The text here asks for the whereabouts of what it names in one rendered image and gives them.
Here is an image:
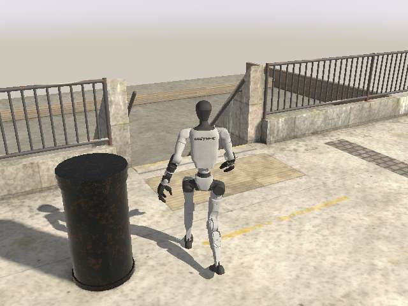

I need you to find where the robot left thigh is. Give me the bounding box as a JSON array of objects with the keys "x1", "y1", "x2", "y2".
[{"x1": 182, "y1": 177, "x2": 195, "y2": 213}]

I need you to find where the robot torso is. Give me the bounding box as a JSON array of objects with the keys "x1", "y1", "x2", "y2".
[{"x1": 189, "y1": 125, "x2": 219, "y2": 191}]

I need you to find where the left robot forearm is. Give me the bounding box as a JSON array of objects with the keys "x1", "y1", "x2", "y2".
[{"x1": 161, "y1": 154, "x2": 177, "y2": 186}]

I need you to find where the robot left hand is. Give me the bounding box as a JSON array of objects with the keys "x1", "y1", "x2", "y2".
[{"x1": 157, "y1": 183, "x2": 172, "y2": 203}]

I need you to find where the left robot upper arm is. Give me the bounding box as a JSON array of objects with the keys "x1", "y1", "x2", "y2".
[{"x1": 172, "y1": 128, "x2": 191, "y2": 164}]

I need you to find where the right robot upper arm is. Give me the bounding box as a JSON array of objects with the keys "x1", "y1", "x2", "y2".
[{"x1": 217, "y1": 127, "x2": 234, "y2": 161}]

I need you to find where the robot right hand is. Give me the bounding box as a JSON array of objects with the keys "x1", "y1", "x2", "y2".
[{"x1": 220, "y1": 162, "x2": 234, "y2": 172}]

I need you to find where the right robot forearm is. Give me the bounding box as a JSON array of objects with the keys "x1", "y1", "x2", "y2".
[{"x1": 226, "y1": 152, "x2": 235, "y2": 166}]

